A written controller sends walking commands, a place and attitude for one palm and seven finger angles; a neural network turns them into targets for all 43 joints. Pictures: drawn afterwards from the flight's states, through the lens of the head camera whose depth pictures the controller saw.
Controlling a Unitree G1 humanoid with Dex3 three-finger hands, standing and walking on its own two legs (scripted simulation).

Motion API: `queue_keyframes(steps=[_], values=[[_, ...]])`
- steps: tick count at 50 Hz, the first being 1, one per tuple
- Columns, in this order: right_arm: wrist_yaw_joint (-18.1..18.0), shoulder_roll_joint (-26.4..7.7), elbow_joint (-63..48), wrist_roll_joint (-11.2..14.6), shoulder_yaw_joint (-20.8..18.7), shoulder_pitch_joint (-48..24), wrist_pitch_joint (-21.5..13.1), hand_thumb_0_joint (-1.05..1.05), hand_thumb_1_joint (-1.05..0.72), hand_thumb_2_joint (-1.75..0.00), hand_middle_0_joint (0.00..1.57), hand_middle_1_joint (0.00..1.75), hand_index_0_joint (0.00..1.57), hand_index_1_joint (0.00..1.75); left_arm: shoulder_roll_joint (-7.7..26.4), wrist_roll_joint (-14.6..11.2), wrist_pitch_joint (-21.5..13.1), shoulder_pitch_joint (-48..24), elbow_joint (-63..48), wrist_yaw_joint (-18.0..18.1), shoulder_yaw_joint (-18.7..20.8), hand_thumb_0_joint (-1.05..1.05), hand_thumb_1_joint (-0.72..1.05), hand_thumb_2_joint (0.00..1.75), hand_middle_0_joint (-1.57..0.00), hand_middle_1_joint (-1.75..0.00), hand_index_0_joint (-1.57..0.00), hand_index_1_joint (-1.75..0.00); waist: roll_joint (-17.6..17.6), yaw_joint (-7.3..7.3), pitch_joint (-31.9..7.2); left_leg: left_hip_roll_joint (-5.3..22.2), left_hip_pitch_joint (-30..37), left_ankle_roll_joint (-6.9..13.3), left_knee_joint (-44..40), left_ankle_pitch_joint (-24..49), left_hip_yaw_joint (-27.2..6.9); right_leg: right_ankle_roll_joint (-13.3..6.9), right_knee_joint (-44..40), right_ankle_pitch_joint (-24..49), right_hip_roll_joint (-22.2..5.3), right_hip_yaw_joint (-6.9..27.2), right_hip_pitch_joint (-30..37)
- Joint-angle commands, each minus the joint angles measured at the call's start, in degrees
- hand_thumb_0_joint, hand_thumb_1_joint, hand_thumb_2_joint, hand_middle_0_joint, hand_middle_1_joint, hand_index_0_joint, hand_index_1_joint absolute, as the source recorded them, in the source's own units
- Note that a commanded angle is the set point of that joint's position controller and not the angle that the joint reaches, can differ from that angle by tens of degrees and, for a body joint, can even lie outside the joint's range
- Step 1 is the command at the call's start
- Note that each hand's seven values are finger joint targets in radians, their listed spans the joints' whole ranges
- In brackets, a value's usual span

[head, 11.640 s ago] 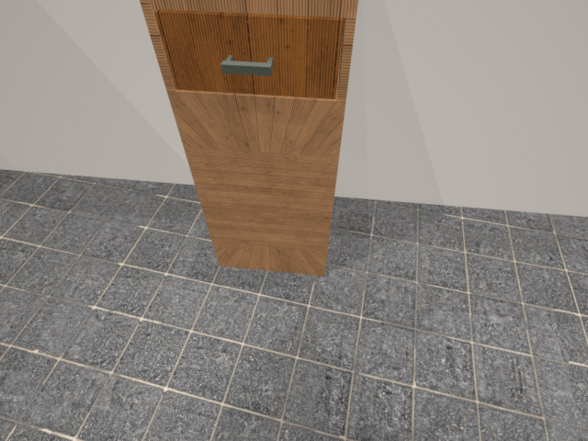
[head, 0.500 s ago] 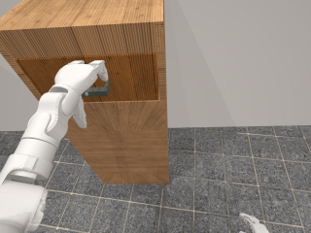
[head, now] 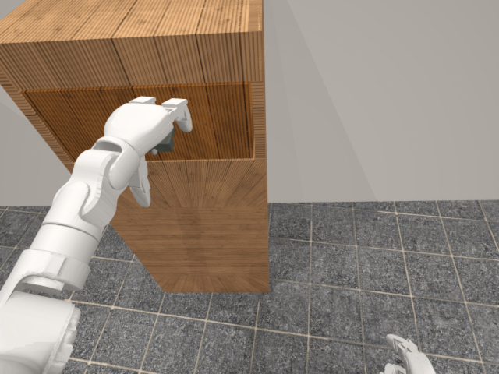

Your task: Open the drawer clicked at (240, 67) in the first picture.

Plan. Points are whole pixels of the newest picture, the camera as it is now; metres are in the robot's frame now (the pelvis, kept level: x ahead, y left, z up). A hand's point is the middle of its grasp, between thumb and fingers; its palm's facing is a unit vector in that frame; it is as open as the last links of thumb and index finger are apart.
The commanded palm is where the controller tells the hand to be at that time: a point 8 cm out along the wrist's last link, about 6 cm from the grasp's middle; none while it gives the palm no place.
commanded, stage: move the hooked fingers above the handle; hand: left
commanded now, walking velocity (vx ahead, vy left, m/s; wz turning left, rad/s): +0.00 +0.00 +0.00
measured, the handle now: (145, 138) +0.49 +0.22 +0.11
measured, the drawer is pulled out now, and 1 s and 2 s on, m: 0.00 0.00 0.00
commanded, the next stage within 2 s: lower the fingers behind the handle in 1.76 s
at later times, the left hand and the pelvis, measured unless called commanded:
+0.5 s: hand (126, 155) +0.41 +0.22 +0.15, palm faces -0.07 +0.01 -1.00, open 13.8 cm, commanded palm +0.40 +0.23 +0.23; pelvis -0.01 +0.00 +0.00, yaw +1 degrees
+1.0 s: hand (95, 154) +0.41 +0.27 +0.15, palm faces -0.10 +0.02 -0.99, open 13.8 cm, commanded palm +0.40 +0.25 +0.23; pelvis -0.01 +0.00 +0.00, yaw -1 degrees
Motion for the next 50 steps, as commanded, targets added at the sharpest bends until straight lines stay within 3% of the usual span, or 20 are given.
queue_keyframes(steps=[1, 3, 5, 7, 9, 12, 15, 17, 18, 23, 24, 28, 31, 33, 35, 40, 43, 46, 48, 50], values=[[-0.4, -4.6, -4.5, 0.0, -1.8, -1.4, -2.4, 0.00, -0.90, -0.90, 0.20, 0.30, 0.20, 0.30, 25.2, 0.9, 0.2, -33.7, -6.7, 11.6, 19.5, 0.00, -0.50, 0.30, -0.30, -1.20, -0.30, -1.20, -1.1, 3.31, -21.8, -1.5, 0.7, 0.1, -1.5, 26.5, -0.2, -2.8, 0.0, 21.1, 2.2, 1.1, 16.2], [-0.1, -5.3, -3.6, 0.4, -1.5, -2.4, -1.9, 0.00, -0.90, -0.90, 0.20, 0.30, 0.20, 0.30, 26.1, 2.0, 3.3, -31.4, -1.1, 13.7, 19.4, 0.00, -0.50, 0.30, -0.30, -1.20, -0.30, -1.20, -1.6, 3.92, -21.2, -1.5, -0.8, -0.5, -2.2, 25.6, 0.6, -2.7, -0.2, 20.9, 2.1, 1.5, 17.7], [0.3, -6.0, -3.2, 0.3, -1.5, -2.5, -1.6, 0.00, -0.90, -0.90, 0.20, 0.30, 0.20, 0.30, 24.4, 3.6, 7.2, -30.6, 1.9, 13.3, 16.2, 0.00, -0.50, 0.30, -0.30, -1.20, -0.30, -1.20, -1.3, 3.51, -22.1, -1.0, -1.2, -0.6, -2.9, 25.2, 1.1, -2.6, -0.1, 21.4, 1.8, 1.5, 17.8], [0.6, -6.9, -3.4, 0.4, -1.5, -2.8, -1.0, 0.00, -0.90, -0.90, 0.20, 0.30, 0.20, 0.30, 24.3, 4.0, 9.8, -27.4, 1.9, 11.0, 15.6, 0.00, -0.50, 0.30, -0.30, -1.20, -0.30, -1.20, -2.5, 3.72, -22.7, -0.5, -0.8, -0.3, -3.3, 25.9, 1.5, -2.4, -0.3, 22.1, 1.6, 1.6, 18.0], [0.3, -7.6, -4.1, 0.7, -1.4, -3.6, -0.2, 0.00, -0.90, -0.90, 0.20, 0.30, 0.20, 0.30, 25.5, 3.5, 11.2, -25.1, 3.1, 8.9, 15.8, 0.00, -0.50, 0.30, -0.30, -1.20, -0.30, -1.20, -7.1, 3.24, -23.0, -0.6, -1.6, 0.5, -3.7, 22.9, 1.7, -1.8, -0.7, 21.3, 1.3, 2.1, 19.9], [-0.6, -8.0, -4.8, 1.3, -1.4, -3.8, 0.4, 0.00, -0.90, -0.90, 0.20, 0.30, 0.20, 0.30, 23.1, 2.8, 11.5, -23.2, 4.9, 5.2, 13.1, 0.00, -0.50, 0.30, -0.30, -1.20, -0.30, -1.20, -10.8, 1.67, -18.3, -0.5, -2.4, 1.3, -4.4, 17.5, 1.8, -1.3, -2.3, 17.1, 1.2, 2.0, 17.1], [-1.4, -8.3, -6.5, 1.3, -2.1, -2.8, -0.4, 0.00, -0.90, -0.90, 0.20, 0.30, 0.20, 0.30, 23.2, 2.5, 8.3, -24.7, 0.0, 1.7, 12.6, 0.00, -0.50, 0.30, -0.30, -1.20, -0.30, -1.20, -9.3, 0.73, -20.3, -0.8, -0.7, 2.1, -3.4, 16.7, 1.3, -1.2, -1.9, 17.3, 0.9, 2.5, 16.8], [-1.5, -7.6, -7.2, 1.2, -2.6, -2.1, -1.0, 0.00, -0.90, -0.90, 0.20, 0.30, 0.20, 0.30, 18.8, 1.9, 4.8, -27.3, -5.7, 0.2, 9.1, 0.00, -0.50, 0.30, -0.30, -1.20, -0.30, -1.20, -6.6, -0.47, -20.8, -1.1, 2.0, 2.4, -2.4, 17.7, 0.6, -1.4, -1.8, 17.9, 1.3, 2.4, 14.5], [-1.5, -7.2, -7.7, 1.1, -2.7, -2.1, -1.5, 0.00, -0.90, -0.90, 0.20, 0.30, 0.20, 0.30, 14.5, 1.2, 3.0, -29.9, -9.0, -0.5, 5.0, 0.00, -0.50, 0.30, -0.30, -1.20, -0.30, -1.20, -4.7, -1.72, -20.1, -1.3, 3.7, 2.6, -1.7, 17.9, 0.4, -1.5, -2.2, 16.9, 1.4, 2.4, 12.3], [-1.7, -6.8, -5.6, 0.7, -3.6, 1.1, -3.1, 0.00, -0.90, -0.90, 0.20, 0.30, 0.20, 0.30, 14.7, -0.6, -2.5, -36.7, -14.0, 2.4, 5.7, 0.00, -0.50, 0.30, -0.30, -1.20, -0.30, -1.20, 2.8, -2.34, -20.6, -1.7, 8.3, 1.5, -0.2, 20.5, -1.3, -2.6, -2.2, 13.8, 2.5, 1.6, 6.2], [-1.5, -6.7, -5.0, 0.7, -3.7, 1.5, -3.3, 0.00, -0.90, -0.90, 0.20, 0.30, 0.20, 0.30, 17.6, -0.8, -2.7, -37.5, -13.7, 4.0, 8.9, 0.00, -0.50, 0.30, -0.30, -1.20, -0.30, -1.20, 2.6, -1.65, -21.3, -1.6, 8.1, 1.3, -0.2, 20.7, -1.6, -2.6, -2.1, 13.8, 2.7, 1.6, 6.6], [-1.1, -7.1, -2.8, 0.4, -2.6, 1.2, -2.8, 0.00, -0.90, -0.90, 0.20, 0.30, 0.20, 0.30, 25.0, 0.0, 0.1, -35.3, -1.0, 9.5, 17.4, 0.00, -0.50, 0.30, -0.30, -1.20, -0.30, -1.20, -1.9, 1.32, -19.7, -1.8, 1.1, 0.3, -1.8, 20.4, -0.9, -2.7, -1.5, 14.4, 2.4, 1.0, 11.2], [-0.5, -6.5, -2.7, 0.6, -1.8, -0.7, -2.3, 0.00, -0.90, -0.90, 0.20, 0.30, 0.20, 0.30, 24.8, 2.1, 3.8, -34.7, 3.1, 12.0, 16.4, 0.00, -0.50, 0.30, -0.30, -1.20, -0.30, -1.20, -2.6, 2.68, -20.7, -1.3, -1.0, -0.1, -2.8, 22.1, 0.1, -2.7, -0.7, 17.0, 2.0, 1.0, 14.8], [-0.2, -7.1, -3.0, 0.6, -1.7, -1.5, -1.5, 0.00, -0.90, -0.90, 0.20, 0.30, 0.20, 0.30, 24.9, 3.7, 6.9, -31.5, 7.3, 11.3, 15.5, 0.00, -0.50, 0.30, -0.30, -1.20, -0.30, -1.20, -3.6, 2.95, -22.2, -1.1, -1.9, -0.3, -3.2, 22.3, 0.8, -2.6, -0.7, 17.9, 1.8, 1.4, 17.2], [0.1, -7.4, -3.8, 0.8, -1.4, -1.7, -0.7, 0.00, -0.90, -0.90, 0.20, 0.30, 0.20, 0.30, 24.3, 4.1, 9.0, -27.7, 8.1, 9.1, 14.5, 0.00, -0.50, 0.30, -0.30, -1.20, -0.30, -1.20, -5.7, 3.14, -20.2, -0.6, -2.9, 0.0, -3.8, 21.8, 0.9, -2.3, -1.0, 18.5, 1.5, 1.4, 17.1], [-0.9, -7.6, -5.5, 1.3, -0.9, -3.8, 0.6, 0.00, -0.90, -0.90, 0.20, 0.30, 0.20, 0.30, 25.6, 3.6, 9.6, -23.5, 7.1, 6.0, 15.0, 0.00, -0.50, 0.30, -0.30, -1.20, -0.30, -1.20, -10.5, 3.28, -17.3, -0.4, -3.9, 1.0, -4.8, 16.9, 1.5, -1.7, -2.0, 15.5, 1.0, 2.2, 17.7], [-1.4, -8.0, -6.8, 1.2, -1.3, -3.5, 0.5, 0.00, -0.90, -0.90, 0.20, 0.30, 0.20, 0.30, 25.5, 3.4, 8.4, -22.9, 5.2, 3.9, 14.8, 0.00, -0.50, 0.30, -0.30, -1.20, -0.30, -1.20, -9.5, 2.46, -17.7, -0.4, -2.9, 1.4, -4.4, 14.9, 1.5, -1.5, -2.4, 13.8, 1.1, 2.5, 16.6], [-1.8, -7.8, -7.5, 1.0, -2.1, -1.8, -0.6, 0.00, -0.90, -0.90, 0.20, 0.30, 0.20, 0.30, 24.5, 2.9, 4.4, -25.5, 0.0, 2.1, 14.3, 0.00, -0.50, 0.30, -0.30, -1.20, -0.30, -1.20, -7.0, 1.09, -19.3, -0.5, -0.8, 2.1, -3.0, 15.8, 1.0, -1.5, -1.8, 15.1, 1.2, 2.6, 15.0], [-1.9, -7.4, -8.1, 0.9, -2.8, -1.2, -1.5, 0.00, -0.90, -0.90, 0.20, 0.30, 0.20, 0.30, 19.0, 2.1, 0.8, -31.9, -8.0, 1.3, 9.0, 0.00, -0.50, 0.30, -0.30, -1.20, -0.30, -1.20, -3.5, -1.21, -21.8, -1.0, 3.1, 2.4, -1.7, 17.4, 0.4, -1.6, -1.9, 15.1, 1.6, 2.5, 12.4], [-2.1, -6.8, -7.2, 0.7, -3.6, 0.1, -2.6, 0.00, -0.90, -0.90, 0.20, 0.30, 0.20, 0.30, 16.3, 0.9, -1.8, -35.1, -12.9, 1.8, 6.7, 0.00, -0.50, 0.30, -0.30, -1.20, -0.30, -1.20, 1.7, -2.41, -22.1, -1.2, 7.6, 2.5, -0.3, 18.5, -0.5, -2.0, -2.1, 13.7, 2.2, 2.4, 7.8]])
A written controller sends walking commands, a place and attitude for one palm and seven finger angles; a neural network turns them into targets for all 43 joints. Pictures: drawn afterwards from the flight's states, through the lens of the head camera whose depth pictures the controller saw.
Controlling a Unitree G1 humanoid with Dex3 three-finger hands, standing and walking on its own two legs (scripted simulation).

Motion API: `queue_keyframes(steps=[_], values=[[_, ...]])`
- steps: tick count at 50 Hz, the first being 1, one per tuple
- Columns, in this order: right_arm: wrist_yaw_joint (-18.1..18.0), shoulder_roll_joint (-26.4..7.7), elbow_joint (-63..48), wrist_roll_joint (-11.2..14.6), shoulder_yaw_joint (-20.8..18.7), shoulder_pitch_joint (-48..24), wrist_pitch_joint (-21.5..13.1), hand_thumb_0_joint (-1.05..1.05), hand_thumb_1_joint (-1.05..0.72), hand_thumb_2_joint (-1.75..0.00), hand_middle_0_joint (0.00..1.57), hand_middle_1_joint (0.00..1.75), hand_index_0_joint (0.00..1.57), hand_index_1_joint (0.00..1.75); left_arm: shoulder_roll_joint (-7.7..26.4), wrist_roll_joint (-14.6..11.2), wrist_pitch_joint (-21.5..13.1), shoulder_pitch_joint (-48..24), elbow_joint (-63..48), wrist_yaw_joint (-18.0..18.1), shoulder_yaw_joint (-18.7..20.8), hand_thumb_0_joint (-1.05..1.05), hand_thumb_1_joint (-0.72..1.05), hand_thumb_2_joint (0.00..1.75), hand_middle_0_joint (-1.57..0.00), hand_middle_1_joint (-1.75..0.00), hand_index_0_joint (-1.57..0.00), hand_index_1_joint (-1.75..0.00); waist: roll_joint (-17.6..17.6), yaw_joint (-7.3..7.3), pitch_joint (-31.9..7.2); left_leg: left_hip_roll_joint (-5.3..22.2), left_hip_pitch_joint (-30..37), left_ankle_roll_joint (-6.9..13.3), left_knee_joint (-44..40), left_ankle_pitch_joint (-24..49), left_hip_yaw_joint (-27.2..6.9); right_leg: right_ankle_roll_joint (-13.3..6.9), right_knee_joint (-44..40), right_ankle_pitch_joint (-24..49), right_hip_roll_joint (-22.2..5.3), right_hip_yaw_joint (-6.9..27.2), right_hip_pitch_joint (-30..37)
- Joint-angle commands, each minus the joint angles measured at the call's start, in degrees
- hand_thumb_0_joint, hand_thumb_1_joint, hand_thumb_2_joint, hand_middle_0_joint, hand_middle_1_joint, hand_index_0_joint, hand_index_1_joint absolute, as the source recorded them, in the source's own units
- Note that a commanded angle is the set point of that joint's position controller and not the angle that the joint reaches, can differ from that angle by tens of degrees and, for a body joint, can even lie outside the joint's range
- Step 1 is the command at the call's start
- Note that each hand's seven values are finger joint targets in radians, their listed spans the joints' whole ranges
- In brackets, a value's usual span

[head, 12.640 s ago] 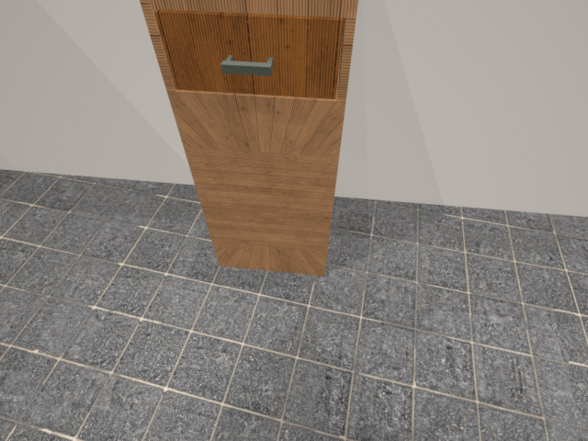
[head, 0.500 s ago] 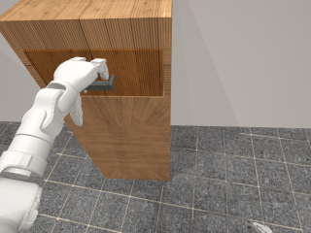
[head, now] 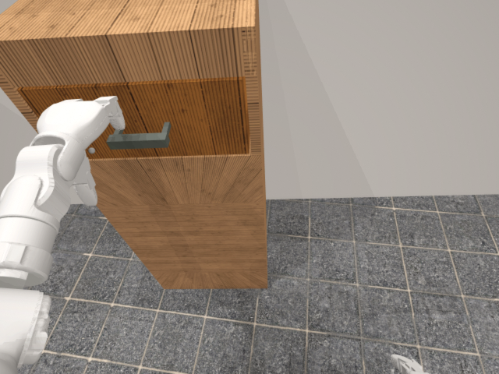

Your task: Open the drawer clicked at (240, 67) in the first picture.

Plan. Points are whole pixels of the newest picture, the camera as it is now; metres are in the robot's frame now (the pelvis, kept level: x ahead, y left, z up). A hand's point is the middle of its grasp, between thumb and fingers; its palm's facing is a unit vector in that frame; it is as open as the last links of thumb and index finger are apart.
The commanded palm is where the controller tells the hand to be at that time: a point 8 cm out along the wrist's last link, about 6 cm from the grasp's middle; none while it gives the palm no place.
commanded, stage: move the hooked fingers above the handle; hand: left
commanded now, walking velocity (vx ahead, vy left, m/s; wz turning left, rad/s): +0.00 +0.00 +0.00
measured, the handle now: (141, 134) +0.49 +0.23 +0.11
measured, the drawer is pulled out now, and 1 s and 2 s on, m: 0.00 0.00 0.00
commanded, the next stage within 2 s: lower the fingers behind the handle in 0.76 s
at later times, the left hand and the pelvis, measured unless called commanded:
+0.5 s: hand (103, 133) +0.44 +0.26 +0.16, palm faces -0.03 +0.01 -1.00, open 13.7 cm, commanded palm +0.41 +0.27 +0.23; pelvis +0.00 +0.00 +0.00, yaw -1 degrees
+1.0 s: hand (122, 124) +0.45 +0.23 +0.17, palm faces +0.04 -0.02 -1.00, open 13.6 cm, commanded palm +0.42 +0.26 +0.22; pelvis +0.00 +0.00 +0.00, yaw -1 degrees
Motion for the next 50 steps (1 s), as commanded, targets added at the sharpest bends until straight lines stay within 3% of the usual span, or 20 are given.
queue_keyframes(steps=[1, 4, 7, 8, 10, 16, 19, 23, 24, 26, 28, 29, 30, 32, 37, 38, 41, 43, 48, 50], values=[[-1.1, -6.7, -6.7, -0.3, -4.3, -2.0, -4.2, 0.00, -0.90, -0.90, 0.20, 0.30, 0.20, 0.30, 8.8, -2.1, -7.2, -34.6, -22.9, 2.9, 0.5, 0.00, -0.50, 0.30, -0.30, -1.20, -0.30, -1.20, 2.7, -3.07, -21.9, -1.8, 9.2, 2.4, 0.6, 17.7, -1.6, -1.9, -1.7, 11.5, 1.9, 1.3, 6.8], [-1.0, -6.8, -4.9, -0.1, -4.4, -0.6, -5.1, 0.00, -0.90, -0.90, 0.20, 0.30, 0.20, 0.30, 9.1, -3.5, -8.5, -38.1, -22.8, 5.0, 1.1, 0.00, -0.50, 0.30, -0.30, -1.20, -0.30, -1.20, 2.8, -3.39, -20.8, -2.0, 9.5, 1.5, 0.6, 18.2, -2.7, -2.2, -2.0, 10.3, 2.3, 0.6, 4.8], [-0.5, -7.0, -3.3, -0.3, -4.0, -0.2, -4.9, 0.00, -0.90, -0.90, 0.20, 0.30, 0.20, 0.30, 12.1, -3.1, -6.5, -36.8, -16.1, 8.1, 4.9, 0.00, -0.50, 0.30, -0.30, -1.20, -0.30, -1.20, 1.0, -1.50, -21.5, -2.3, 6.8, 0.8, 0.3, 20.2, -2.6, -2.6, -1.1, 12.3, 2.3, 0.0, 7.3], [-0.3, -7.6, -2.6, -0.5, -3.8, -0.1, -4.6, 0.00, -0.90, -0.90, 0.20, 0.30, 0.20, 0.30, 15.5, -2.8, -5.5, -36.5, -13.4, 9.2, 7.8, 0.00, -0.50, 0.30, -0.30, -1.20, -0.30, -1.20, 0.3, -0.60, -22.0, -2.3, 5.2, 0.5, -0.1, 21.3, -2.4, -2.7, -1.0, 13.5, 2.2, 0.0, 9.3], [0.3, -7.0, -2.4, -0.5, -2.9, -1.5, -4.0, 0.00, -0.90, -0.90, 0.20, 0.30, 0.20, 0.30, 16.4, -1.8, -2.8, -34.5, -7.6, 10.5, 9.3, 0.00, -0.50, 0.30, -0.30, -1.20, -0.30, -1.20, -1.5, 1.01, -20.4, -2.0, 1.5, 0.2, -1.1, 21.6, -1.9, -2.6, -0.3, 14.6, 1.9, -0.3, 11.7], [0.9, -7.4, -4.6, -0.3, -1.8, -5.1, -1.4, 0.00, -0.90, -0.90, 0.20, 0.30, 0.20, 0.30, 18.1, 1.4, 3.5, -26.6, -3.3, 8.6, 8.9, 0.00, -0.50, 0.30, -0.30, -1.20, -0.30, -1.20, -6.2, 3.16, -20.6, -1.1, -2.2, 0.4, -2.7, 21.6, 0.2, -2.0, 0.0, 18.1, 1.0, 0.6, 18.0], [0.4, -7.5, -5.3, 0.3, -1.4, -6.3, -0.7, 0.00, -0.90, -0.90, 0.20, 0.30, 0.20, 0.30, 17.1, 0.7, 4.4, -24.2, -1.8, 7.2, 7.8, 0.00, -0.50, 0.30, -0.30, -1.20, -0.30, -1.20, -9.4, 2.58, -16.3, -0.8, -3.2, 0.8, -3.8, 16.3, 0.6, -1.6, -1.5, 13.8, 0.8, 0.9, 16.6], [-0.6, -7.9, -6.7, 0.0, -1.9, -5.7, -1.1, 0.00, -0.90, -0.90, 0.20, 0.30, 0.20, 0.30, 19.4, 1.3, 2.3, -24.7, -4.3, 4.7, 9.0, 0.00, -0.50, 0.30, -0.30, -1.20, -0.30, -1.20, -9.6, 1.66, -19.3, -1.0, -2.2, 1.7, -3.0, 14.1, 0.5, -1.2, -1.6, 12.8, 0.7, 1.8, 17.4], [-0.8, -7.7, -6.9, 0.0, -2.0, -5.2, -1.4, 0.00, -0.90, -0.90, 0.20, 0.30, 0.20, 0.30, 19.7, 1.4, 1.2, -25.2, -5.4, 4.2, 9.4, 0.00, -0.50, 0.30, -0.30, -1.20, -0.30, -1.20, -8.2, 1.40, -19.8, -1.1, -1.8, 1.9, -2.8, 14.0, 0.3, -1.2, -1.4, 12.9, 0.6, 1.8, 16.8], [-0.7, -7.3, -7.8, -0.1, -2.8, -4.3, -2.2, 0.00, -0.90, -0.90, 0.20, 0.30, 0.20, 0.30, 14.8, 0.7, -1.8, -27.9, -12.3, 3.2, 5.7, 0.00, -0.50, 0.30, -0.30, -1.20, -0.30, -1.20, -4.3, 0.04, -21.8, -1.2, 1.7, 2.3, -1.7, 16.2, -0.2, -1.5, -1.0, 13.9, 1.0, 1.5, 14.2], [-0.6, -6.7, -8.1, -0.2, -3.6, -3.6, -3.3, 0.00, -0.90, -0.90, 0.20, 0.30, 0.20, 0.30, 7.4, -0.7, -4.9, -33.7, -19.9, 2.3, -1.0, 0.00, -0.50, 0.30, -0.30, -1.20, -0.30, -1.20, -0.7, -2.51, -23.0, -1.2, 6.9, 2.5, -0.2, 18.0, -1.0, -1.7, -1.4, 12.9, 1.5, 1.4, 10.0], [-0.7, -6.7, -7.5, -0.2, -4.0, -2.9, -3.9, 0.00, -0.90, -0.90, 0.20, 0.30, 0.20, 0.30, 8.7, -1.5, -6.1, -35.4, -22.7, 2.7, 0.1, 0.00, -0.50, 0.30, -0.30, -1.20, -0.30, -1.20, 1.6, -2.62, -22.9, -1.2, 8.8, 2.4, 0.3, 18.4, -1.7, -1.8, -1.5, 11.7, 1.7, 1.3, 7.8], [-0.7, -6.6, -7.1, -0.4, -4.2, -2.2, -4.2, 0.00, -0.90, -0.90, 0.20, 0.30, 0.20, 0.30, 7.1, -2.0, -6.7, -35.1, -22.9, 3.0, -1.1, 0.00, -0.50, 0.30, -0.30, -1.20, -0.30, -1.20, 2.1, -3.01, -22.9, -1.5, 10.0, 2.3, 0.7, 19.0, -2.1, -2.0, -1.4, 11.5, 2.0, 1.1, 6.7], [-0.9, -6.7, -5.7, -0.3, -4.3, -0.9, -4.5, 0.00, -0.90, -0.90, 0.20, 0.30, 0.20, 0.30, 8.4, -2.9, -7.4, -36.0, -21.8, 3.8, 0.5, 0.00, -0.50, 0.30, -0.30, -1.20, -0.30, -1.20, 1.6, -3.20, -22.0, -1.8, 9.8, 1.8, 0.9, 19.2, -2.5, -2.1, -1.6, 11.5, 2.3, 0.7, 5.7], [-0.2, -6.9, -3.0, -0.3, -3.2, -1.0, -4.5, 0.00, -0.90, -0.90, 0.20, 0.30, 0.20, 0.30, 12.8, -2.7, -4.8, -36.3, -11.4, 8.4, 5.6, 0.00, -0.50, 0.30, -0.30, -1.20, -0.30, -1.20, -0.9, -0.70, -19.2, -2.1, 3.6, 0.8, -0.6, 18.3, -2.1, -2.5, -1.2, 11.6, 2.0, -0.1, 8.3], [-0.2, -7.5, -2.5, -0.4, -3.2, -0.9, -4.2, 0.00, -0.90, -0.90, 0.20, 0.30, 0.20, 0.30, 17.4, -2.2, -4.0, -35.4, -9.1, 9.4, 9.9, 0.00, -0.50, 0.30, -0.30, -1.20, -0.30, -1.20, -2.4, 0.52, -20.5, -2.0, 2.2, 0.6, -0.9, 19.7, -2.0, -2.6, -0.9, 12.9, 1.9, 0.0, 11.1], [0.4, -6.7, -3.2, -0.6, -2.4, -2.9, -3.4, 0.00, -0.90, -0.90, 0.20, 0.30, 0.20, 0.30, 18.2, 0.0, -0.7, -32.2, -4.7, 10.7, 10.2, 0.00, -0.50, 0.30, -0.30, -1.20, -0.30, -1.20, -2.2, 2.51, -21.7, -1.7, -0.5, 0.4, -1.4, 22.2, -0.9, -2.5, 0.2, 16.9, 1.4, 0.4, 15.7], [0.8, -7.3, -3.8, -0.4, -2.4, -3.5, -2.5, 0.00, -0.90, -0.90, 0.20, 0.30, 0.20, 0.30, 18.9, 0.9, 1.4, -28.3, -2.1, 9.6, 10.5, 0.00, -0.50, 0.30, -0.30, -1.20, -0.30, -1.20, -4.3, 2.87, -22.5, -1.5, -1.8, 0.2, -1.7, 22.9, -0.5, -2.3, 0.4, 18.5, 1.2, 0.6, 18.1], [0.2, -7.7, -5.4, 0.1, -2.0, -5.3, -1.2, 0.00, -0.90, -0.90, 0.20, 0.30, 0.20, 0.30, 17.0, 0.4, 2.9, -23.8, -1.9, 7.4, 8.5, 0.00, -0.50, 0.30, -0.30, -1.20, -0.30, -1.20, -9.8, 2.41, -17.8, -1.1, -3.5, 1.0, -3.1, 16.5, 0.6, -1.5, -1.1, 14.6, 0.9, 1.1, 17.0], [-0.1, -7.6, -5.9, 0.1, -1.9, -5.2, -1.2, 0.00, -0.90, -0.90, 0.20, 0.30, 0.20, 0.30, 16.6, 1.0, 2.6, -23.6, -2.2, 6.6, 7.7, 0.00, -0.50, 0.30, -0.30, -1.20, -0.30, -1.20, -9.6, 2.08, -17.3, -1.1, -3.5, 1.4, -3.1, 14.4, 0.6, -1.3, -1.3, 12.8, 0.8, 1.4, 16.0]])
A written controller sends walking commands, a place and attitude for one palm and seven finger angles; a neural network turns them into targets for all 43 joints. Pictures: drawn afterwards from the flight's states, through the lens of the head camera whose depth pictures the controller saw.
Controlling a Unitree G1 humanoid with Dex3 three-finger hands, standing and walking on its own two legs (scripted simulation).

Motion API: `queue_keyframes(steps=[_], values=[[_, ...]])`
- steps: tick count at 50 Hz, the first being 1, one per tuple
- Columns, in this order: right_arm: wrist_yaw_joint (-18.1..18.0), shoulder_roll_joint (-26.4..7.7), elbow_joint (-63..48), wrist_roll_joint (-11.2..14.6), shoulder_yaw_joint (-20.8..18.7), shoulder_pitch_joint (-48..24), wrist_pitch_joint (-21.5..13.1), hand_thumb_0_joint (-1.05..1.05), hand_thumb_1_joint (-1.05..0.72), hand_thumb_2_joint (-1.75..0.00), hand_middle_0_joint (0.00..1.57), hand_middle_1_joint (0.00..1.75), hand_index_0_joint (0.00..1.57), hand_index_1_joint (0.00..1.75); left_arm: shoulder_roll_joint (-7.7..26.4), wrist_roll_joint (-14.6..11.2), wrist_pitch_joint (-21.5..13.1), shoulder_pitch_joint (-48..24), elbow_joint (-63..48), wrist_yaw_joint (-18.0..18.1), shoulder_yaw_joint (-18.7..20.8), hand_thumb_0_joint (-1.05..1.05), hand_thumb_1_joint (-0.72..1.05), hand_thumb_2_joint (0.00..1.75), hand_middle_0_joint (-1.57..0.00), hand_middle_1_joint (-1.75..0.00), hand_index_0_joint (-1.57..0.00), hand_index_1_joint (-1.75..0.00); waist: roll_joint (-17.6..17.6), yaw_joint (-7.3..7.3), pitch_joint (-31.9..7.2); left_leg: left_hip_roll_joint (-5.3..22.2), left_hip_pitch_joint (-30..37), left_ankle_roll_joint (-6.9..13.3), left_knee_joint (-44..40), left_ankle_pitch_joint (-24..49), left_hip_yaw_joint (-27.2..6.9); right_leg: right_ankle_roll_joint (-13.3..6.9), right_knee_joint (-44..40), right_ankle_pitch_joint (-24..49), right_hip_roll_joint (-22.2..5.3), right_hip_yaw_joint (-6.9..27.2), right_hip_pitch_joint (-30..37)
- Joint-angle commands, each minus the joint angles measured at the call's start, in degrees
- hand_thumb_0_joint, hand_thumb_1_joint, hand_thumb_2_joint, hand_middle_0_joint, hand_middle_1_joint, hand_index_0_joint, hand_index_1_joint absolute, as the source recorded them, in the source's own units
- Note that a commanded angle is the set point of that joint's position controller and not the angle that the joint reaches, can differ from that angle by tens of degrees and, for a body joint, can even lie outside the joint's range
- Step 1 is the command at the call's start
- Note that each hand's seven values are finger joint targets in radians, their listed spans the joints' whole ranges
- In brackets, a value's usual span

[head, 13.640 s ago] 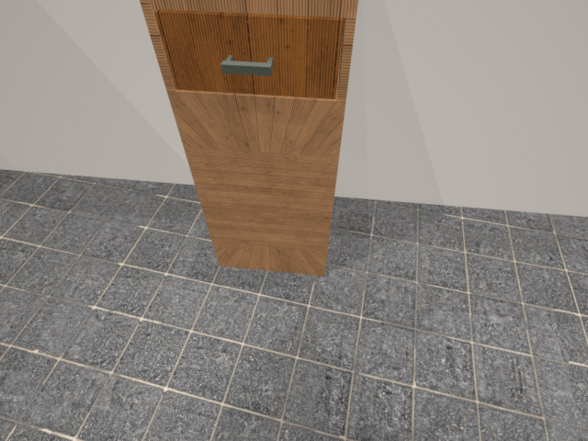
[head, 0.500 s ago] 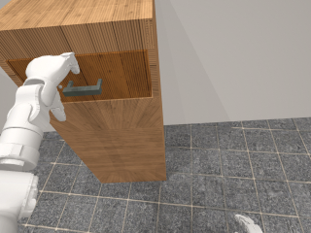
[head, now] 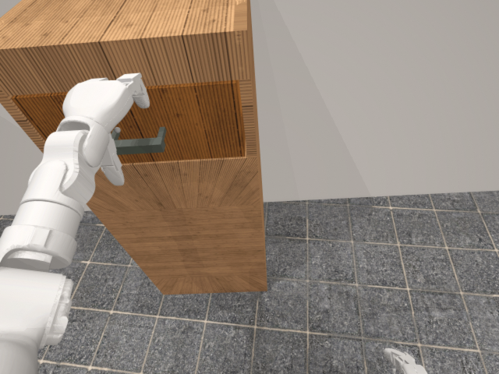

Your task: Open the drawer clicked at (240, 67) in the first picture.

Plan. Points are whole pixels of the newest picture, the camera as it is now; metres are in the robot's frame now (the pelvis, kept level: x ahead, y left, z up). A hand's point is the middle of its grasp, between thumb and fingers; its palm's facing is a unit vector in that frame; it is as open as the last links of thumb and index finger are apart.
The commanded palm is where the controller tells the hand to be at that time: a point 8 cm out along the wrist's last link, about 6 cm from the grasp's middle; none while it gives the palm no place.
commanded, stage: lower the fingers behind the handle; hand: left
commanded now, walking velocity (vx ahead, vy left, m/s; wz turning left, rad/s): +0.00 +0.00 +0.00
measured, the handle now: (136, 139) +0.49 +0.24 +0.11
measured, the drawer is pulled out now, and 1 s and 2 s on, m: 0.00 0.00 0.00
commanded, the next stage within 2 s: lift the fingers back up to retry in 1.46 s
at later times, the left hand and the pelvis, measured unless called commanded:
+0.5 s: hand (121, 148) +0.44 +0.24 +0.13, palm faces +0.03 -0.03 -1.00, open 13.9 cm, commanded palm +0.41 +0.26 +0.19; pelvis +0.01 +0.00 -0.01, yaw +1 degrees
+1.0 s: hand (117, 159) +0.43 +0.25 +0.11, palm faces +0.00 +0.01 -1.00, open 13.8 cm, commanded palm +0.41 +0.26 +0.15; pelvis +0.00 +0.00 -0.01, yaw +1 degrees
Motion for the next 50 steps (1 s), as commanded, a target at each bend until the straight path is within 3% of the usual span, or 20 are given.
queue_keyframes(steps=[1, 2, 5, 8, 9, 11, 15, 22, 23, 26, 30, 33, 34, 36, 37, 40, 43, 44, 48, 50], values=[[-1.3, -8.0, -8.2, 0.2, -3.0, -2.5, -1.9, 0.00, -0.90, -0.90, 0.20, 0.30, 0.20, 0.30, 21.0, 1.5, 3.0, -18.3, -5.0, 0.2, 9.1, 0.00, -0.50, 0.30, -0.30, -1.20, -0.30, -1.20, -9.4, 2.14, -16.9, -0.8, -2.6, 1.4, -2.6, 13.9, 0.2, -1.6, -1.4, 12.4, 0.8, 0.8, 16.4], [-1.6, -8.0, -8.2, 0.1, -3.1, -1.9, -2.0, 0.00, -0.90, -0.90, 0.20, 0.30, 0.20, 0.30, 21.2, 1.7, 2.3, -18.9, -5.2, -0.3, 9.2, 0.00, -0.50, 0.30, -0.30, -1.20, -0.30, -1.20, -9.9, 1.62, -17.3, -0.9, -2.5, 1.6, -2.2, 13.3, 0.0, -1.5, -1.3, 12.0, 0.9, 0.8, 16.0], [-2.2, -8.1, -8.1, 0.1, -3.7, -0.1, -2.8, 0.00, -0.90, -0.90, 0.20, 0.30, 0.20, 0.30, 20.8, 1.6, -1.4, -22.5, -6.9, -1.6, 8.5, 0.00, -0.50, 0.30, -0.30, -1.20, -0.30, -1.20, -7.1, -0.18, -17.8, -1.0, -1.4, 2.0, -1.2, 12.3, -0.5, -1.6, -1.2, 11.1, 1.1, 1.0, 13.6], [-2.4, -7.6, -8.5, -0.3, -4.7, 1.4, -4.0, 0.00, -0.90, -0.90, 0.20, 0.30, 0.20, 0.30, 16.1, 0.5, -6.7, -28.7, -15.6, -2.2, 4.3, 0.00, -0.50, 0.30, -0.30, -1.20, -0.30, -1.20, -1.5, -1.99, -21.7, -1.5, 3.7, 2.3, 1.1, 15.7, -1.3, -2.0, -0.6, 12.6, 1.6, 1.0, 10.6], [-2.4, -7.3, -8.3, -0.5, -5.3, 2.0, -4.4, 0.00, -0.90, -0.90, 0.20, 0.30, 0.20, 0.30, 16.7, 0.0, -8.2, -29.3, -19.0, -1.6, 5.4, 0.00, -0.50, 0.30, -0.30, -1.20, -0.30, -1.20, 0.5, -1.64, -23.9, -1.7, 6.0, 2.3, 1.8, 17.1, -1.8, -2.1, -0.2, 12.7, 1.9, 1.0, 9.7], [-2.4, -7.1, -7.3, -0.8, -5.8, 3.5, -4.7, 0.00, -0.90, -0.90, 0.20, 0.30, 0.20, 0.30, 15.3, -0.7, -9.7, -28.3, -18.9, -0.6, 5.2, 0.00, -0.50, 0.30, -0.30, -1.20, -0.30, -1.20, 1.3, -2.20, -23.4, -1.8, 7.5, 2.1, 3.0, 18.9, -2.2, -2.4, 0.2, 13.1, 2.3, 0.6, 7.1], [-1.5, -7.6, -5.4, -0.4, -5.6, 4.2, -4.3, 0.00, -0.90, -0.90, 0.20, 0.30, 0.20, 0.30, 12.9, -1.6, -8.2, -23.8, -10.8, 1.4, 4.6, 0.00, -0.50, 0.30, -0.30, -1.20, -0.30, -1.20, -1.5, -1.78, -17.0, -1.6, 3.1, 1.1, 2.7, 17.8, -2.7, -2.6, 0.7, 11.2, 2.5, -0.7, 3.8], [0.6, -7.6, -6.4, -1.2, -5.4, 3.0, -3.2, 0.00, -0.90, -0.90, 0.20, 0.30, 0.20, 0.30, 17.5, 1.6, -3.9, -20.3, -11.0, 6.3, 10.0, 0.00, -0.50, 0.30, -0.30, -1.20, -0.30, -1.20, -1.9, 2.24, -24.1, -0.8, 0.8, 0.5, 3.1, 26.9, -2.2, -3.1, 3.8, 18.2, 2.3, -0.5, 10.4], [0.7, -7.8, -6.6, -1.2, -5.5, 2.5, -3.0, 0.00, -0.90, -0.90, 0.20, 0.30, 0.20, 0.30, 18.5, 1.9, -3.0, -17.8, -10.5, 6.6, 11.4, 0.00, -0.50, 0.30, -0.30, -1.20, -0.30, -1.20, -3.6, 2.64, -24.9, -0.9, 0.2, 0.6, 3.3, 27.8, -2.0, -3.0, 4.0, 19.0, 2.5, -0.5, 11.8], [0.6, -7.8, -6.6, -0.8, -5.1, 1.8, -2.5, 0.00, -0.90, -0.90, 0.20, 0.30, 0.20, 0.30, 14.8, 2.3, -0.5, -16.3, -7.2, 6.3, 7.8, 0.00, -0.50, 0.30, -0.30, -1.20, -0.30, -1.20, -7.0, 1.28, -19.3, -0.5, -2.3, 0.9, 2.1, 21.6, -1.3, -2.6, 3.0, 15.8, 2.4, -0.8, 9.5], [-0.2, -7.8, -6.8, -0.6, -4.7, 1.7, -2.3, 0.00, -0.90, -0.90, 0.20, 0.30, 0.20, 0.30, 16.4, 3.3, 0.8, -17.6, -5.5, 5.8, 7.9, 0.00, -0.50, 0.30, -0.30, -1.20, -0.30, -1.20, -7.3, 0.90, -19.0, -0.8, -2.6, 1.4, 1.7, 17.7, -0.9, -2.4, 2.4, 13.4, 2.3, -0.3, 9.8], [-0.8, -7.8, -7.2, -0.8, -5.0, 2.4, -2.7, 0.00, -0.90, -0.90, 0.20, 0.30, 0.20, 0.30, 16.0, 3.1, -1.1, -20.3, -8.7, 5.0, 7.2, 0.00, -0.50, 0.30, -0.30, -1.20, -0.30, -1.20, -5.2, -0.08, -21.6, -0.8, -0.6, 1.7, 2.6, 19.0, -1.2, -2.5, 2.5, 14.5, 2.3, 0.0, 9.7], [-0.9, -7.5, -7.0, -0.9, -5.0, 2.6, -2.7, 0.00, -0.90, -0.90, 0.20, 0.30, 0.20, 0.30, 17.4, 3.2, -1.3, -18.3, -7.6, 5.1, 8.6, 0.00, -0.50, 0.30, -0.30, -1.20, -0.30, -1.20, -4.2, 0.52, -22.1, -0.9, -0.6, 1.7, 2.9, 19.1, -0.9, -2.4, 2.8, 14.7, 2.3, 0.2, 10.1], [-0.9, -7.3, -7.1, -0.9, -4.7, 2.6, -2.6, 0.00, -0.90, -0.90, 0.20, 0.30, 0.20, 0.30, 14.8, 2.9, -1.4, -15.8, -5.1, 4.6, 6.9, 0.00, -0.50, 0.30, -0.30, -1.20, -0.30, -1.20, -4.8, 0.48, -19.2, -1.0, -2.0, 1.5, 2.6, 17.3, -0.9, -2.4, 2.7, 13.6, 2.3, -0.1, 8.8], [-1.0, -7.3, -7.0, -0.8, -4.7, 2.9, -2.7, 0.00, -0.90, -0.90, 0.20, 0.30, 0.20, 0.30, 15.2, 2.7, -1.8, -15.3, -4.9, 4.4, 7.5, 0.00, -0.50, 0.30, -0.30, -1.20, -0.30, -1.20, -5.8, 0.36, -18.3, -0.9, -2.5, 1.6, 2.7, 17.0, -0.8, -2.4, 2.6, 13.5, 2.3, -0.2, 8.4], [-0.8, -7.4, -7.6, -0.9, -4.9, 3.0, -2.6, 0.00, -0.90, -0.90, 0.20, 0.30, 0.20, 0.30, 14.7, 2.7, -3.0, -13.9, -5.9, 4.1, 7.3, 0.00, -0.50, 0.30, -0.30, -1.20, -0.30, -1.20, -4.7, 0.89, -19.6, -1.1, -2.6, 1.5, 3.4, 19.3, -0.9, -2.5, 3.5, 15.4, 2.4, 0.0, 8.7], [-0.5, -7.5, -7.2, -0.9, -5.2, 3.3, -2.5, 0.00, -0.90, -0.90, 0.20, 0.30, 0.20, 0.30, 11.6, 2.8, -3.2, -13.5, -5.1, 4.3, 5.1, 0.00, -0.50, 0.30, -0.30, -1.20, -0.30, -1.20, -6.0, 0.04, -17.5, -0.9, -2.7, 1.5, 3.8, 19.0, -0.8, -2.5, 3.2, 14.7, 2.5, -0.3, 6.6], [-0.4, -7.5, -7.4, -0.8, -5.3, 3.4, -2.5, 0.00, -0.90, -0.90, 0.20, 0.30, 0.20, 0.30, 12.6, 2.8, -3.3, -12.4, -5.1, 4.5, 6.0, 0.00, -0.50, 0.30, -0.30, -1.20, -0.30, -1.20, -5.5, 0.53, -17.8, -0.9, -3.0, 1.4, 3.9, 18.6, -0.8, -2.5, 3.5, 14.3, 2.5, -0.2, 6.5], [-0.3, -7.7, -6.9, -0.8, -5.6, 4.0, -2.5, 0.00, -0.90, -0.90, 0.20, 0.30, 0.20, 0.30, 9.1, 2.9, -3.0, -14.2, -4.2, 5.0, 2.8, 0.00, -0.50, 0.30, -0.30, -1.20, -0.30, -1.20, -6.4, -0.73, -16.6, -0.9, -3.3, 1.4, 4.2, 15.9, -0.7, -2.5, 3.3, 12.2, 2.5, -0.3, 4.5], [-0.3, -7.7, -6.9, -1.0, -5.7, 4.4, -2.6, 0.00, -0.90, -0.90, 0.20, 0.30, 0.20, 0.30, 11.0, 3.1, -2.5, -12.7, -3.2, 5.4, 4.5, 0.00, -0.50, 0.30, -0.30, -1.20, -0.30, -1.20, -6.5, -0.13, -18.0, -1.1, -3.8, 1.5, 4.4, 15.3, -0.5, -2.4, 3.7, 12.2, 2.4, 0.0, 5.5]])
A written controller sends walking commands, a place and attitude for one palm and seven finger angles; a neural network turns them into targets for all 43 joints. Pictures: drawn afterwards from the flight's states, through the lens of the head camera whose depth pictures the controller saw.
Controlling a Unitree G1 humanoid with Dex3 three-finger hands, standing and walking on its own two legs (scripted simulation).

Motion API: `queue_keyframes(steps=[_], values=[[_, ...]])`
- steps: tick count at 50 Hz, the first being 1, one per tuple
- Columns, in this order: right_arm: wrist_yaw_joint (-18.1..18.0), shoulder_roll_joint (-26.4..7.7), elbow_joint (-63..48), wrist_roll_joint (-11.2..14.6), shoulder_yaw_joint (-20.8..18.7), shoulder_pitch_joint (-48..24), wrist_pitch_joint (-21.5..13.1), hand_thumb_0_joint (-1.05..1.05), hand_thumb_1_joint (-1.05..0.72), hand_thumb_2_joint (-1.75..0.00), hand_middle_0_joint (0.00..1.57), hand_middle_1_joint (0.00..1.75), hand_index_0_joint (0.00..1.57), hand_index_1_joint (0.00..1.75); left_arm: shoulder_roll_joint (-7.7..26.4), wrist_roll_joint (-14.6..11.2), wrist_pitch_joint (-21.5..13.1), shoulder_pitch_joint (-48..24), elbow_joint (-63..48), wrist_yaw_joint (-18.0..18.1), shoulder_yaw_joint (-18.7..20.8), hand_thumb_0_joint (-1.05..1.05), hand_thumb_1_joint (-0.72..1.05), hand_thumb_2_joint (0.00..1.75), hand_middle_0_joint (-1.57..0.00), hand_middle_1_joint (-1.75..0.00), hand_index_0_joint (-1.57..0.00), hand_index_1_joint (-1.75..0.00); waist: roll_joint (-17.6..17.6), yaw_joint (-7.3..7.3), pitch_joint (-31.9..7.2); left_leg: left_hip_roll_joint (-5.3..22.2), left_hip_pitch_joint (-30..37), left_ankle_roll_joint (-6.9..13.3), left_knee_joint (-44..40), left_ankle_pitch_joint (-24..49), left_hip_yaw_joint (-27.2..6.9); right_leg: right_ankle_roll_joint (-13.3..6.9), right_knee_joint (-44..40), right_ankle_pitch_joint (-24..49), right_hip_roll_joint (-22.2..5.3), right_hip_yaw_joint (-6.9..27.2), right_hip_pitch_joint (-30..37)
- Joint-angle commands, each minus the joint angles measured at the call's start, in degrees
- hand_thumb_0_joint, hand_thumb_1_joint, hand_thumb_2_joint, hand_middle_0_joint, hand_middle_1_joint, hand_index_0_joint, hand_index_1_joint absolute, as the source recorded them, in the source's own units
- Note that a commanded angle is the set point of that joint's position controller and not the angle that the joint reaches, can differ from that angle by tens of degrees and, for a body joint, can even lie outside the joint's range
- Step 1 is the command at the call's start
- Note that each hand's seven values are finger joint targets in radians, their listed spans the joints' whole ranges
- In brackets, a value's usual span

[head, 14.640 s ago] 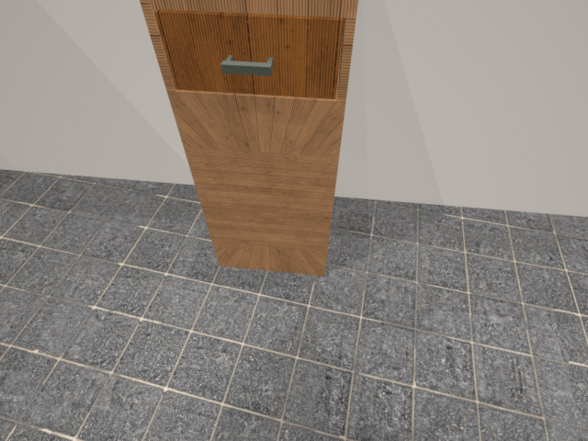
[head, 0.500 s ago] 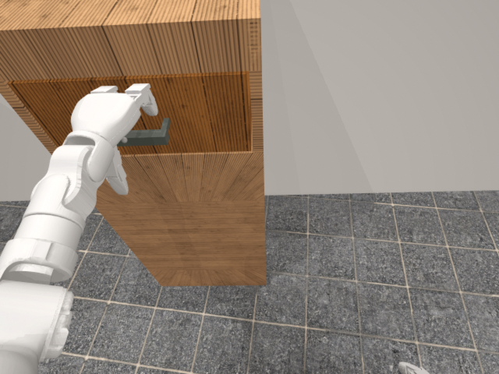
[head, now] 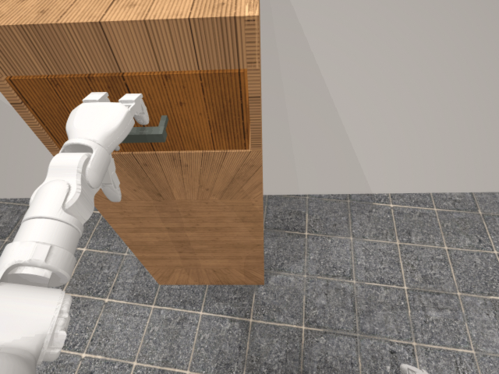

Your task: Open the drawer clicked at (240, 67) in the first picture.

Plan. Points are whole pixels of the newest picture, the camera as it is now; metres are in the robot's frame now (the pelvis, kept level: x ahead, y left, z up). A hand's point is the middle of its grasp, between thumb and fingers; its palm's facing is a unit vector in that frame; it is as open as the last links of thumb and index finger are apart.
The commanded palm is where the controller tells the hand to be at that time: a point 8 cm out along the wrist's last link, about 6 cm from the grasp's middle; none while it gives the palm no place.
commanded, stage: lower the fingers behind the handle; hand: left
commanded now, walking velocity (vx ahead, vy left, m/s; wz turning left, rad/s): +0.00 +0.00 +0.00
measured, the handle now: (136, 127) +0.49 +0.23 +0.12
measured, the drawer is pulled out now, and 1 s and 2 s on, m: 0.00 0.00 0.00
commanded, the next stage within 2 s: lift the fingers back up to retry in 0.46 s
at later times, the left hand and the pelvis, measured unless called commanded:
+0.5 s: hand (116, 151) +0.43 +0.25 +0.12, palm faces +0.00 +0.00 -1.00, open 13.8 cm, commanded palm +0.40 +0.26 +0.16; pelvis -0.01 +0.00 +0.00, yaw -1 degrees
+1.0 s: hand (96, 132) +0.43 +0.26 +0.16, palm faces +0.04 +0.00 -1.00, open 13.8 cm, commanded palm +0.40 +0.27 +0.22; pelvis +0.00 +0.01 +0.00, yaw +0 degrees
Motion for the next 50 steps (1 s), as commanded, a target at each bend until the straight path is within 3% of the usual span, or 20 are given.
queue_keyframes(steps=[1, 4, 6, 8, 9, 11, 13, 18, 22, 24, 25, 29, 31, 34, 36, 37, 41, 48, 49, 50], values=[[-0.6, -7.0, -6.0, 0.0, -2.5, 0.5, -1.8, 0.00, -0.90, -0.90, 0.20, 0.30, 0.20, 0.30, 12.5, -0.3, 0.4, -17.5, -3.9, 0.6, 4.8, 0.00, -0.50, 0.30, -0.30, -1.20, -0.30, -1.20, -5.5, -0.89, -16.2, -1.6, 2.3, 1.7, -2.5, 17.8, 0.4, -2.0, -2.2, 14.9, 2.1, 0.8, 11.7], [-0.4, -6.8, -6.1, 0.1, -2.5, 0.5, -1.8, 0.00, -0.90, -0.90, 0.20, 0.30, 0.20, 0.30, 10.7, -0.3, 0.2, -18.7, -4.6, 0.6, 3.0, 0.00, -0.50, 0.30, -0.30, -1.20, -0.30, -1.20, -3.9, -1.24, -16.1, -1.7, 2.2, 1.7, -2.2, 17.9, 0.3, -2.0, -1.9, 15.1, 2.1, 0.9, 11.2], [-0.3, -6.8, -6.2, -0.1, -2.7, 0.6, -1.7, 0.00, -0.90, -0.90, 0.20, 0.30, 0.20, 0.30, 12.3, -0.2, 0.3, -17.0, -5.7, 0.9, 4.8, 0.00, -0.50, 0.30, -0.30, -1.20, -0.30, -1.20, -3.8, -0.51, -18.2, -1.6, 3.2, 1.7, -1.9, 19.4, 0.4, -2.1, -1.6, 16.3, 2.2, 0.9, 12.4], [-0.3, -6.9, -6.6, 0.0, -2.6, 0.3, -1.5, 0.00, -0.90, -0.90, 0.20, 0.30, 0.20, 0.30, 12.4, -0.5, 0.5, -16.5, -5.7, 0.7, 5.0, 0.00, -0.50, 0.30, -0.30, -1.20, -0.30, -1.20, -4.5, -0.68, -17.6, -1.8, 2.3, 1.8, -2.0, 19.0, 0.3, -2.1, -1.8, 16.3, 2.2, 1.0, 13.0], [-0.4, -6.6, -6.5, 0.2, -2.3, 0.1, -1.6, 0.00, -0.90, -0.90, 0.20, 0.30, 0.20, 0.30, 10.2, -0.9, 0.6, -17.7, -4.5, 0.5, 2.6, 0.00, -0.50, 0.30, -0.30, -1.20, -0.30, -1.20, -5.2, -1.52, -15.1, -1.8, 1.5, 1.9, -2.3, 16.5, 0.4, -1.8, -2.3, 14.4, 2.0, 0.9, 11.6], [-0.5, -6.9, -6.3, 0.2, -2.3, 0.3, -1.7, 0.00, -0.90, -0.90, 0.20, 0.30, 0.20, 0.30, 12.5, -0.7, 0.2, -18.2, -3.5, 0.5, 4.6, 0.00, -0.50, 0.30, -0.30, -1.20, -0.30, -1.20, -5.5, -1.27, -13.9, -1.7, 0.7, 1.8, -2.6, 15.4, 0.2, -1.9, -2.4, 13.3, 2.1, 0.9, 11.2], [-0.8, -7.1, -6.8, 0.0, -2.3, 0.2, -1.7, 0.00, -0.90, -0.90, 0.20, 0.30, 0.20, 0.30, 14.4, -0.7, -0.2, -17.5, -4.7, 0.4, 6.3, 0.00, -0.50, 0.30, -0.30, -1.20, -0.30, -1.20, -5.9, -0.55, -16.4, -1.9, 0.9, 2.0, -2.5, 16.2, 0.5, -1.9, -2.3, 14.2, 2.1, 1.2, 13.6], [-0.9, -7.0, -6.4, 0.0, -2.2, 0.3, -1.8, 0.00, -0.90, -0.90, 0.20, 0.30, 0.20, 0.30, 16.3, -0.3, -1.0, -16.9, -3.2, 0.5, 8.0, 0.00, -0.50, 0.30, -0.30, -1.20, -0.30, -1.20, -6.1, -0.40, -15.6, -1.9, -0.3, 2.0, -2.3, 16.0, 0.6, -1.7, -2.2, 14.6, 2.0, 1.4, 13.8], [-0.8, -6.7, -6.5, 0.0, -2.1, 0.4, -1.9, 0.00, -0.90, -0.90, 0.20, 0.30, 0.20, 0.30, 15.7, -0.2, -1.6, -16.6, -3.2, 0.9, 7.5, 0.00, -0.50, 0.30, -0.30, -1.20, -0.30, -1.20, -4.8, -0.24, -15.1, -1.7, -0.6, 1.8, -2.6, 15.8, 0.5, -1.8, -1.8, 14.1, 2.0, 1.2, 12.8], [-0.6, -6.5, -6.9, -0.1, -2.5, 0.3, -2.0, 0.00, -0.90, -0.90, 0.20, 0.30, 0.20, 0.30, 14.7, -0.1, -1.8, -16.0, -5.6, 1.2, 7.0, 0.00, -0.50, 0.30, -0.30, -1.20, -0.30, -1.20, -3.0, 0.03, -17.5, -1.7, 1.2, 1.8, -2.2, 18.0, 0.6, -1.9, -1.4, 15.3, 2.1, 1.2, 12.9], [-0.5, -6.5, -6.8, -0.2, -2.5, 0.4, -2.0, 0.00, -0.90, -0.90, 0.20, 0.30, 0.20, 0.30, 13.7, -0.3, -1.5, -15.5, -5.1, 1.4, 6.4, 0.00, -0.50, 0.30, -0.30, -1.20, -0.30, -1.20, -4.0, -0.20, -16.9, -1.6, 1.2, 1.8, -2.2, 17.5, 0.6, -1.8, -1.6, 14.8, 2.2, 1.1, 12.4], [-0.6, -6.8, -6.7, 0.0, -2.4, 0.1, -2.1, 0.00, -0.90, -0.90, 0.20, 0.30, 0.20, 0.30, 16.0, -0.6, -1.1, -17.2, -6.5, 2.0, 8.0, 0.00, -0.50, 0.30, -0.30, -1.20, -0.30, -1.20, -4.7, -0.23, -17.1, -1.5, 1.0, 1.9, -2.5, 17.0, 0.5, -1.7, -1.8, 14.4, 2.1, 1.2, 13.0], [-0.6, -6.6, -6.6, 0.1, -2.5, -0.2, -2.3, 0.00, -0.90, -0.90, 0.20, 0.30, 0.20, 0.30, 15.8, -0.7, -0.8, -20.6, -9.0, 2.4, 7.2, 0.00, -0.50, 0.30, -0.30, -1.20, -0.30, -1.20, -1.9, -0.48, -18.2, -1.5, 2.9, 1.9, -2.7, 17.8, 0.2, -1.9, -1.9, 14.3, 2.2, 1.2, 12.7], [-0.8, -6.5, -6.6, 0.1, -2.5, -0.5, -2.3, 0.00, -0.90, -0.90, 0.20, 0.30, 0.20, 0.30, 19.0, -0.5, -0.2, -21.8, -11.5, 2.7, 9.7, 0.00, -0.50, 0.30, -0.30, -1.20, -0.30, -1.20, -0.4, 0.12, -20.8, -1.6, 4.6, 1.8, -2.8, 20.4, -0.4, -2.1, -1.7, 15.6, 2.3, 1.1, 14.4], [-0.8, -6.3, -6.5, 0.2, -2.5, -0.7, -2.7, 0.00, -0.90, -0.90, 0.20, 0.30, 0.20, 0.30, 16.4, -1.4, 0.0, -24.2, -13.5, 2.4, 7.4, 0.00, -0.50, 0.30, -0.30, -1.20, -0.30, -1.20, -0.3, -0.68, -20.7, -1.4, 6.1, 1.8, -3.0, 21.0, -0.5, -2.0, -2.1, 16.0, 2.2, 0.9, 14.0], [-0.8, -6.4, -6.5, 0.2, -2.6, -0.7, -2.7, 0.00, -0.90, -0.90, 0.20, 0.30, 0.20, 0.30, 18.7, -1.6, 0.1, -23.3, -13.4, 2.4, 9.6, 0.00, -0.50, 0.30, -0.30, -1.20, -0.30, -1.20, -0.2, -0.13, -20.2, -1.4, 6.0, 1.8, -3.3, 20.9, -0.7, -2.1, -2.3, 15.6, 2.3, 0.9, 14.5], [-1.3, -6.5, -6.5, 0.3, -2.2, -1.5, -2.8, 0.00, -0.90, -0.90, 0.20, 0.30, 0.20, 0.30, 20.9, -2.3, 0.3, -23.9, -14.3, 1.3, 11.1, 0.00, -0.50, 0.30, -0.30, -1.20, -0.30, -1.20, -1.6, 0.11, -20.9, -1.6, 6.3, 2.0, -3.8, 22.3, -0.7, -1.9, -2.8, 17.9, 2.2, 1.0, 17.2], [-0.7, -6.6, -6.8, 0.7, -2.1, -3.1, -2.9, 0.00, -0.90, -0.90, 0.20, 0.30, 0.20, 0.30, 16.6, -3.6, 2.1, -24.4, -18.1, -2.2, 6.6, 0.00, -0.50, 0.30, -0.30, -1.20, -0.30, -1.20, 0.9, -0.55, -19.4, -1.0, 10.9, 1.5, -4.4, 27.1, -1.4, -2.2, -4.2, 18.3, 2.2, 0.5, 15.6], [-0.6, -6.6, -6.6, 0.8, -1.9, -3.1, -2.7, 0.00, -0.90, -0.90, 0.20, 0.30, 0.20, 0.30, 18.2, -3.5, 2.7, -23.7, -17.5, -2.7, 7.7, 0.00, -0.50, 0.30, -0.30, -1.20, -0.30, -1.20, 0.4, -0.24, -19.0, -1.0, 10.5, 1.4, -4.7, 27.0, -1.7, -2.1, -4.2, 18.0, 2.2, 0.3, 16.0], [-0.5, -6.7, -6.8, 0.8, -1.6, -3.3, -2.6, 0.00, -0.90, -0.90, 0.20, 0.30, 0.20, 0.30, 16.6, -3.7, 3.2, -24.3, -17.4, -3.4, 5.9, 0.00, -0.50, 0.30, -0.30, -1.20, -0.30, -1.20, 0.4, -0.53, -18.4, -1.1, 10.6, 1.3, -4.9, 26.7, -1.8, -2.2, -4.5, 17.8, 2.2, 0.2, 15.6]])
